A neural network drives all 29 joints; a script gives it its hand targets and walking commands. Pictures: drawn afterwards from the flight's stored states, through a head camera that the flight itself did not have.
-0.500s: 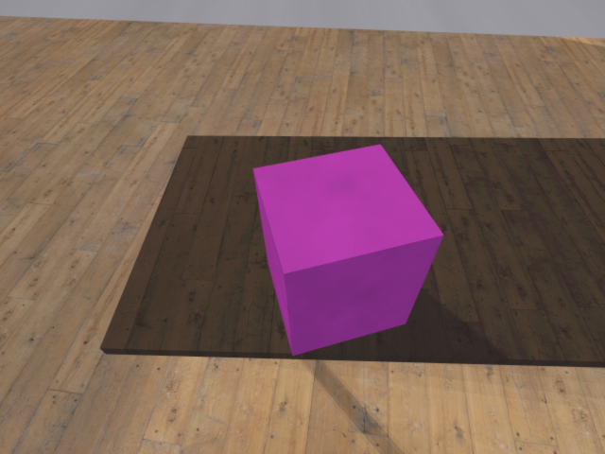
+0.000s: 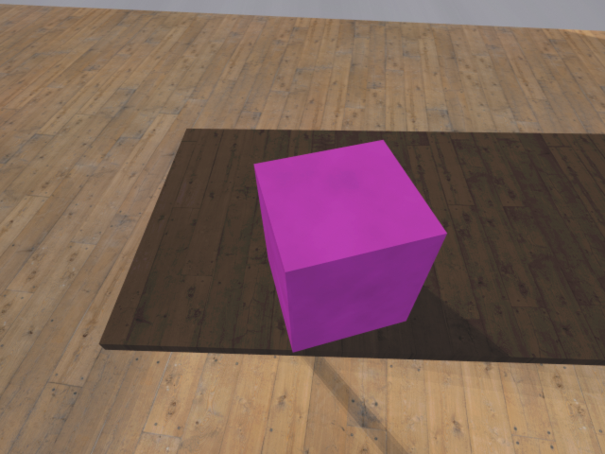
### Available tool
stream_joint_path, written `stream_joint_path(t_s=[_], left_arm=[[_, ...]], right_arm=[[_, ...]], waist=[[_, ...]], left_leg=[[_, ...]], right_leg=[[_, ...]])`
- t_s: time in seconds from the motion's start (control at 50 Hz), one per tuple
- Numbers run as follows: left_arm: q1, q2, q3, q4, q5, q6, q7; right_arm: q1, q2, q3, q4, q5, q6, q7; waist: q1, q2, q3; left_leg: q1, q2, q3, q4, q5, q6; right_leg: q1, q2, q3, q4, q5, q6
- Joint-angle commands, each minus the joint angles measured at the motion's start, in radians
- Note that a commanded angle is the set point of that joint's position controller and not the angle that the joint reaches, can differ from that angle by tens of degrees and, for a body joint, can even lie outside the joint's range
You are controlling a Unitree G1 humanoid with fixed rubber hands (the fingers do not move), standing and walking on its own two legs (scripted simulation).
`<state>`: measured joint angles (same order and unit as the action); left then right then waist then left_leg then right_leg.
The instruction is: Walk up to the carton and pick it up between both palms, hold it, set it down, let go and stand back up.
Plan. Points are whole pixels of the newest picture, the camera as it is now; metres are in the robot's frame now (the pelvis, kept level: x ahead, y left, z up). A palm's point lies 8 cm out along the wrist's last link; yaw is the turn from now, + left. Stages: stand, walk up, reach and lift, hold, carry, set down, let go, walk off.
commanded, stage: stand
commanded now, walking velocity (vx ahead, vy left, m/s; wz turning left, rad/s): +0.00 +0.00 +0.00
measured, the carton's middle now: (336, 249) +0.42 -0.03 -0.01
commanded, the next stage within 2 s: none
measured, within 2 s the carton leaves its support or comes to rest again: neither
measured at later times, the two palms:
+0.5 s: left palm out of the picture +0.05 +0.30 -0.13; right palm out of the picture +0.06 -0.27 -0.12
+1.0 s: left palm out of the picture +0.07 +0.30 -0.13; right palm out of the picture +0.06 -0.27 -0.12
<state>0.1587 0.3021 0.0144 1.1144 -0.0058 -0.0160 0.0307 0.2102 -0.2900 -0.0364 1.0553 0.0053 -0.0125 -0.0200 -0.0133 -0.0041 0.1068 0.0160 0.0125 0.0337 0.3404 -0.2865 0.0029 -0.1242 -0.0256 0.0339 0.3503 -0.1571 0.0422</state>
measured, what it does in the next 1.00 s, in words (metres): stands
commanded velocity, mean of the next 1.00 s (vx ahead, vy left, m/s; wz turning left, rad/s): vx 0.00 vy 0.00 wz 0.00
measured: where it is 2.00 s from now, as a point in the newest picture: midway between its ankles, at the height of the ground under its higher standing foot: outside the picture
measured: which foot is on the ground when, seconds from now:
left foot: down 0.00-1.00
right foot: down 0.00-1.00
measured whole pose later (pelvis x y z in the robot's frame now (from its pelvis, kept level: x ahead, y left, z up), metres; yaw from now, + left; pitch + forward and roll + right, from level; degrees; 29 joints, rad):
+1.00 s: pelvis +0.01 +0.01 +0.00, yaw +0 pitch -4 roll -1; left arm 0.14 0.32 0.03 1.12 0.00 -0.01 0.05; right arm 0.20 -0.28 -0.05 1.04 0.01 -0.02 -0.03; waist -0.01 -0.02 0.10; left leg 0.04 0.00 0.03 0.35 -0.31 0.02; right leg -0.11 -0.04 0.03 0.37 -0.19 0.06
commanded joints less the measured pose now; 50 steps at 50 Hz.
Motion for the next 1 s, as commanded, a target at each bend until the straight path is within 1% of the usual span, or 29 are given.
stream_joint_path(t_s=[0.0,0.06,0.08,0.1,0.14,0.18,0.2,0.22,0.3,0.4,0.42,0.44,0.48,0.5,0.52,0.54,0.56,0.6,0.64,0.66,0.68,0.72,0.8,0.82,0.84,0.88,0.92,0.94,0.98], left_arm=[[0.003,0.195,0.047,-0.050,-0.004,-0.018,0.014],[0.016,0.199,0.050,-0.045,-0.005,-0.021,0.014],[-0.015,0.197,0.047,-0.041,0.007,-0.025,0.017],[-0.010,0.226,0.043,-0.044,-0.004,-0.022,0.003],[-0.040,0.176,0.034,-0.057,0.006,-0.016,0.005],[0.005,0.216,0.050,-0.042,0.000,-0.017,0.008],[0.005,0.227,0.045,-0.032,0.010,-0.010,0.016],[0.029,0.196,0.037,-0.044,-0.002,-0.012,0.015],[0.012,0.221,0.046,-0.051,-0.001,-0.015,0.013],[0.035,0.213,0.044,-0.035,-0.002,-0.021,0.015],[0.004,0.239,0.049,-0.045,0.004,-0.016,0.014],[0.016,0.225,0.053,-0.033,0.002,-0.018,0.011],[0.021,0.219,0.052,-0.029,0.000,-0.015,0.015],[0.005,0.230,0.052,-0.039,0.002,-0.019,0.013],[0.013,0.172,0.033,-0.038,-0.001,-0.016,0.009],[0.066,0.186,0.027,-0.014,0.001,-0.016,0.017],[0.040,0.178,0.031,-0.029,0.000,-0.015,0.012],[-0.042,0.174,0.021,-0.052,0.003,0.001,0.021],[0.006,0.209,0.050,-0.042,-0.013,-0.005,0.024],[0.015,0.191,0.037,-0.029,0.003,-0.003,0.027],[-0.027,0.245,0.043,-0.044,0.011,0.000,0.021],[0.005,0.136,0.021,-0.030,0.007,-0.009,0.025],[0.010,0.189,0.038,-0.024,0.007,-0.003,0.029],[0.021,0.164,0.030,-0.029,0.006,-0.012,0.024],[0.041,0.231,0.046,-0.023,0.002,-0.012,0.028],[0.007,0.224,0.047,-0.026,0.004,-0.015,0.022],[-0.017,0.244,0.068,-0.034,-0.001,-0.009,0.028],[0.024,0.173,0.032,-0.024,-0.002,-0.005,0.023],[-0.004,0.178,0.042,-0.042,-0.001,-0.020,0.015]], right_arm=[[0.003,-0.191,-0.031,-0.036,0.005,-0.022,-0.017],[0.024,-0.222,-0.047,-0.044,0.017,-0.021,-0.017],[-0.016,-0.227,-0.044,-0.058,0.007,-0.032,-0.013],[0.053,-0.194,-0.029,-0.049,0.015,-0.036,-0.013],[-0.010,-0.206,-0.037,-0.038,0.012,-0.026,-0.011],[-0.025,-0.233,-0.043,-0.061,0.002,-0.024,-0.012],[0.039,-0.185,-0.032,-0.034,0.015,-0.023,-0.005],[-0.001,-0.223,-0.038,-0.047,0.011,-0.020,-0.005],[0.018,-0.263,-0.051,-0.039,-0.005,-0.020,-0.025],[-0.003,-0.226,-0.040,-0.045,0.002,-0.016,-0.019],[-0.035,-0.238,-0.049,-0.063,0.006,-0.020,-0.014],[0.007,-0.243,-0.039,-0.045,0.005,-0.026,-0.020],[-0.039,-0.217,-0.046,-0.045,0.014,-0.019,-0.020],[0.040,-0.180,-0.029,-0.041,0.016,-0.023,-0.022],[0.016,-0.228,-0.040,-0.032,0.013,-0.022,-0.025],[0.052,-0.219,-0.044,-0.041,0.020,-0.030,-0.017],[-0.015,-0.175,-0.032,-0.046,0.008,-0.018,-0.019],[0.001,-0.199,-0.046,-0.050,0.014,-0.015,-0.026],[-0.021,-0.208,-0.042,-0.049,0.004,-0.016,-0.026],[-0.011,-0.228,-0.056,-0.058,0.000,-0.024,-0.022],[-0.023,-0.251,-0.064,-0.062,0.007,-0.024,-0.032],[0.024,-0.199,-0.049,-0.047,0.009,-0.012,-0.025],[-0.041,-0.229,-0.056,-0.067,-0.001,-0.021,-0.027],[0.032,-0.187,-0.044,-0.059,0.008,-0.026,-0.023],[0.033,-0.187,-0.047,-0.058,0.024,-0.024,-0.020],[0.032,-0.212,-0.058,-0.059,0.013,-0.020,-0.019],[-0.011,-0.221,-0.057,-0.057,0.002,-0.015,-0.024],[0.043,-0.232,-0.055,-0.054,0.011,-0.017,-0.021],[0.025,-0.214,-0.048,-0.063,0.007,-0.029,-0.030]], waist=[[0.013,0.024,-0.069],[0.000,0.000,-0.055],[0.009,0.059,-0.070],[-0.005,-0.003,-0.046],[-0.003,-0.007,-0.064],[0.011,0.043,-0.008],[-0.012,0.086,-0.047],[0.015,0.051,-0.093],[0.011,-0.020,-0.048],[0.016,0.030,-0.087],[0.017,-0.019,-0.042],[0.014,0.027,-0.087],[0.037,-0.005,-0.066],[-0.007,-0.011,-0.129],[0.010,0.030,-0.087],[-0.013,0.072,-0.047],[0.015,0.045,-0.066],[-0.018,0.049,-0.062],[0.019,0.074,-0.072],[0.003,-0.019,-0.102],[0.013,-0.022,-0.078],[-0.012,0.026,-0.079],[0.025,0.024,-0.087],[0.008,0.059,-0.095],[0.004,-0.007,-0.009],[-0.004,0.021,0.002],[0.025,0.029,-0.031],[-0.001,0.086,-0.033],[0.008,0.055,-0.031]], left_leg=[[-0.075,0.131,-0.061,-0.081,0.254,0.013],[-0.093,0.127,-0.056,-0.067,0.323,0.005],[-0.075,0.134,-0.077,-0.086,0.261,0.014],[-0.077,0.138,-0.079,-0.093,0.260,0.013],[-0.055,0.138,-0.075,-0.094,0.272,0.009],[-0.105,0.130,-0.082,-0.091,0.294,-0.001],[-0.065,0.114,-0.071,-0.098,0.277,-0.011],[-0.071,0.127,-0.071,-0.097,0.283,0.004],[-0.095,0.129,-0.063,-0.058,0.328,0.016],[-0.046,0.131,-0.064,-0.052,0.334,0.017],[-0.093,0.113,-0.061,-0.037,0.351,0.019],[-0.067,0.127,-0.060,-0.061,0.363,0.004],[-0.074,0.149,-0.073,-0.060,0.404,0.016],[-0.011,0.136,-0.063,-0.066,0.425,0.005],[-0.036,0.143,-0.069,-0.054,0.406,0.011],[-0.038,0.120,-0.057,-0.051,0.400,0.002],[-0.032,0.135,-0.071,-0.048,0.438,0.004],[-0.003,0.135,-0.043,-0.041,0.556,-0.018],[-0.050,0.147,-0.058,-0.047,0.525,-0.004],[-0.028,0.135,-0.054,-0.037,0.498,0.004],[-0.070,0.122,-0.063,-0.041,0.474,-0.002],[-0.025,0.127,-0.052,-0.049,0.509,-0.001],[-0.039,0.130,-0.063,-0.050,0.481,0.015],[-0.032,0.125,-0.033,-0.024,0.481,0.006],[-0.073,0.143,-0.063,-0.053,0.481,-0.006],[-0.089,0.151,-0.080,-0.066,0.504,-0.018],[-0.090,0.138,-0.077,-0.071,0.412,0.003],[-0.058,0.107,-0.049,-0.080,0.385,0.000],[-0.099,0.131,-0.079,-0.074,0.340,-0.002]], right_leg=[[0.040,-0.112,0.051,-0.048,0.258,-0.056],[0.056,-0.105,0.046,-0.024,0.318,-0.070],[0.062,-0.119,0.062,-0.044,0.281,-0.066],[0.041,-0.117,0.050,-0.019,0.230,-0.067],[0.029,-0.097,0.038,-0.023,0.218,-0.055],[0.037,-0.111,0.049,-0.039,0.254,-0.049],[0.049,-0.115,0.051,-0.045,0.219,-0.048],[0.071,-0.112,0.045,-0.046,0.218,-0.041],[0.043,-0.111,0.047,-0.002,0.329,-0.055],[0.048,-0.111,0.031,-0.012,0.300,-0.058],[0.039,-0.102,0.022,-0.005,0.361,-0.054],[0.083,-0.122,0.053,-0.005,0.353,-0.059],[0.056,-0.106,0.038,-0.001,0.322,-0.068],[0.069,-0.110,0.039,0.011,0.337,-0.055],[0.059,-0.113,0.051,-0.020,0.327,-0.057],[0.046,-0.116,0.066,-0.022,0.339,-0.055],[0.036,-0.114,0.043,0.007,0.305,-0.066],[-0.005,-0.094,-0.004,0.032,0.326,-0.053],[0.043,-0.088,0.012,-0.012,0.278,-0.057],[0.099,-0.089,0.006,-0.008,0.344,-0.046],[0.082,-0.098,0.003,0.016,0.373,-0.051],[0.051,-0.100,0.034,0.025,0.358,-0.055],[0.087,-0.106,0.027,-0.008,0.329,-0.061],[0.095,-0.105,0.014,-0.004,0.332,-0.062],[0.031,-0.092,0.004,0.028,0.353,-0.062],[0.019,-0.096,0.025,0.011,0.270,-0.049],[0.055,-0.109,0.021,0.001,0.271,-0.054],[0.050,-0.119,0.046,-0.009,0.304,-0.042],[0.065,-0.121,0.053,-0.017,0.272,-0.049]])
